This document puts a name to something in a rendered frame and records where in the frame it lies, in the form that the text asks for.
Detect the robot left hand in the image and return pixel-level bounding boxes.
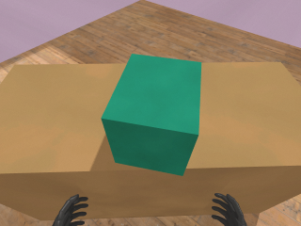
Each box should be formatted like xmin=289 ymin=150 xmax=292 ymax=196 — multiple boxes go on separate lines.
xmin=52 ymin=194 xmax=88 ymax=226

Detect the robot right hand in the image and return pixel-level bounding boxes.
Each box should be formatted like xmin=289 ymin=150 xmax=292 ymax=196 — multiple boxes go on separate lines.
xmin=212 ymin=193 xmax=247 ymax=226

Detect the pedestal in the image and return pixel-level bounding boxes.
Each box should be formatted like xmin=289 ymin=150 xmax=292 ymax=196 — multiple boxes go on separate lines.
xmin=0 ymin=61 xmax=301 ymax=221

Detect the carton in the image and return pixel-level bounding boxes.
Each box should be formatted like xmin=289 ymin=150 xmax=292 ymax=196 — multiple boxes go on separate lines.
xmin=101 ymin=54 xmax=202 ymax=176

